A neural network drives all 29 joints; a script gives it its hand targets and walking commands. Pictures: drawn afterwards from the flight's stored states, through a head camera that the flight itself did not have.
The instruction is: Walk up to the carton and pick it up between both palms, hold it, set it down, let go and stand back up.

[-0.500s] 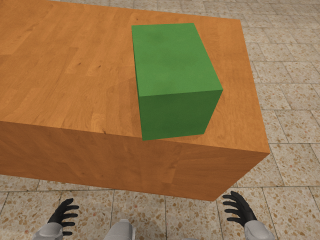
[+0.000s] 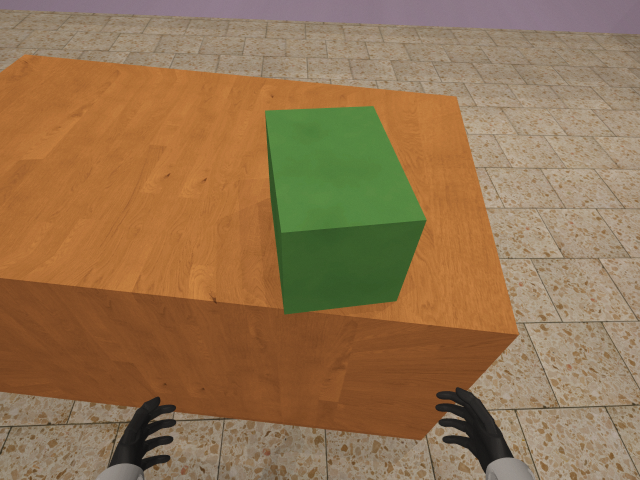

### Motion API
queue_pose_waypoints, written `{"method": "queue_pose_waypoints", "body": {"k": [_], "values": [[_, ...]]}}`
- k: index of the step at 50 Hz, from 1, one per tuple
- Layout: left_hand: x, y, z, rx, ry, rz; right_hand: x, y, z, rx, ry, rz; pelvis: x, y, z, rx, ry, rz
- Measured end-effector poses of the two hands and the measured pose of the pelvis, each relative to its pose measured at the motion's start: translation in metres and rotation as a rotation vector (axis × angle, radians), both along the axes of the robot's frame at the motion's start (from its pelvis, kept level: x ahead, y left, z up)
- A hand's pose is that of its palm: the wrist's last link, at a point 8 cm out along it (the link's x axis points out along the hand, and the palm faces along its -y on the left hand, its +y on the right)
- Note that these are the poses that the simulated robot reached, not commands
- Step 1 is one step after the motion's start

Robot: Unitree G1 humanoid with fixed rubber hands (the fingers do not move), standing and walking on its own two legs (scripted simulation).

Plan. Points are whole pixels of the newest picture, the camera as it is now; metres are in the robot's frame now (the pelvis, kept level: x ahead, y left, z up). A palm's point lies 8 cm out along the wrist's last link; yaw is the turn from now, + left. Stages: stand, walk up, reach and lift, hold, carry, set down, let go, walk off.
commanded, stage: reach and lift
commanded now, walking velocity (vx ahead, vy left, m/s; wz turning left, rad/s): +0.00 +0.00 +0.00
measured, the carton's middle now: (330, 205) +0.55 +0.01 +0.00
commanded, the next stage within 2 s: none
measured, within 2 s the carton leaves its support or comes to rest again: neither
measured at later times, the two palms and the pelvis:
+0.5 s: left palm (166, 399) +0.22 +0.20 -0.04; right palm (514, 427) +0.21 -0.23 -0.04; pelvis +0.01 +0.03 +0.00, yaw -3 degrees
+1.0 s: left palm (201, 347) +0.28 +0.17 +0.00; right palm (500, 349) +0.30 -0.22 +0.00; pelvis +0.02 -0.01 +0.00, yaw -3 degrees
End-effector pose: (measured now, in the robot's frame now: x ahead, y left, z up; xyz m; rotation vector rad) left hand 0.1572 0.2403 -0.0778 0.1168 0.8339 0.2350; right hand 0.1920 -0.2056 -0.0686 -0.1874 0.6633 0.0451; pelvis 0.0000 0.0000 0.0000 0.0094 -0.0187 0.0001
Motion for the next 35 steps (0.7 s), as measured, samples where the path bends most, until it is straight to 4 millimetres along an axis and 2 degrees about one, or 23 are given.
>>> {"method": "queue_pose_waypoints", "body": {"k": [5, 14, 24, 35], "values": [[0.009, -0.008, 0.006, -0.024, -0.044, -0.018, -0.002, 0.008, -0.001, 0.013, 0.001, -0.016, 0.002, 0.011, 0.002, -0.006, -0.003, 0.000], [0.025, -0.019, 0.011, -0.031, -0.106, -0.023, -0.006, -0.010, 0.009, 0.011, -0.030, -0.089, 0.006, 0.027, 0.003, -0.011, 0.000, -0.035], [0.065, -0.034, 0.040, -0.017, -0.259, -0.025, 0.020, -0.022, 0.030, 0.039, -0.116, -0.067, 0.008, 0.032, 0.003, -0.013, 0.004, -0.055], [0.078, -0.055, 0.053, -0.014, -0.323, -0.001, 0.048, -0.029, 0.043, 0.081, -0.211, -0.040, 0.012, 0.019, 0.003, -0.002, 0.009, -0.053]]}}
